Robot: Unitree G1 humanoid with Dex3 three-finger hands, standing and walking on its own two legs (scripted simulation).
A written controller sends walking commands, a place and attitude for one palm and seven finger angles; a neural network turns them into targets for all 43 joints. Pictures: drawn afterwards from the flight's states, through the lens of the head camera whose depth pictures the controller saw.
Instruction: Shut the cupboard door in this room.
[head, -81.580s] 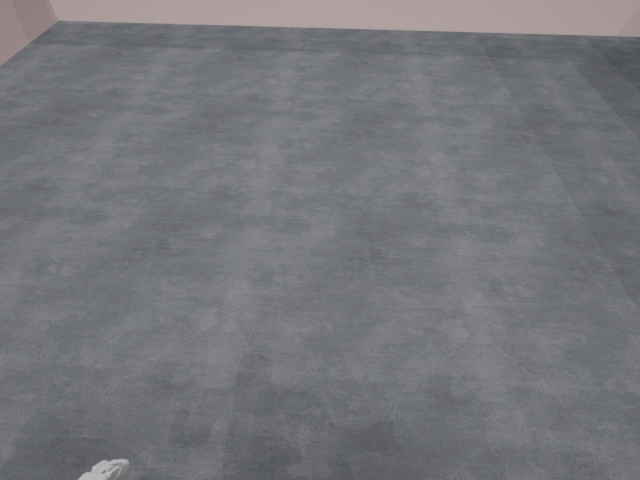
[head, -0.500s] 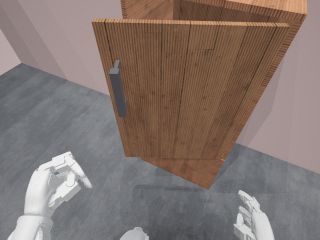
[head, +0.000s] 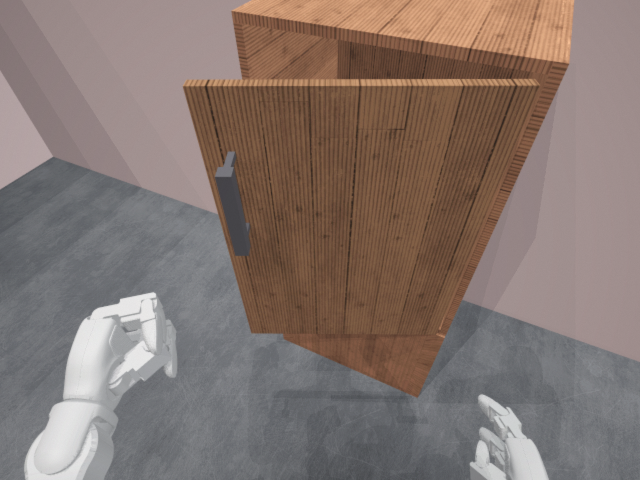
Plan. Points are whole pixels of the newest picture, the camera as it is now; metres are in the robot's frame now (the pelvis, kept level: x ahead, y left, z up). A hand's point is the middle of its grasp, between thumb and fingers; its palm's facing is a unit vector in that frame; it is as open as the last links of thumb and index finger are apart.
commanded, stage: raise the hand and make a fist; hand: left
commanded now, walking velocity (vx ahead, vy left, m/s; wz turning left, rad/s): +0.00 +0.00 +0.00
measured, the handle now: (236, 205) +0.46 +0.17 +0.10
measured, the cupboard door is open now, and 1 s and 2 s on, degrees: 25 25 25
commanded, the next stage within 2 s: bring the fist close to the handle in 0.28 s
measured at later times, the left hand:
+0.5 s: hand (182, 343) +0.24 +0.17 +0.10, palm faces +0.07 -1.00 -0.03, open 3.1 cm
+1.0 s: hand (218, 286) +0.32 +0.16 +0.10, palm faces +0.05 -1.00 +0.00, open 3.1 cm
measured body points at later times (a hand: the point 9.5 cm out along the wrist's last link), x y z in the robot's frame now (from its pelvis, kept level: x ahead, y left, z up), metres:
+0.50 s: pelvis +0.00 -0.01 +0.00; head +0.01 -0.03 +0.45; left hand +0.23 +0.23 +0.10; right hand +0.19 -0.24 -0.08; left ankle +0.05 +0.11 -0.71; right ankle -0.02 -0.11 -0.71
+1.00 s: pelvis +0.01 -0.01 +0.00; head +0.02 -0.02 +0.45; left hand +0.31 +0.21 +0.10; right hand +0.16 -0.24 -0.09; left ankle +0.05 +0.11 -0.71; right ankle -0.02 -0.11 -0.71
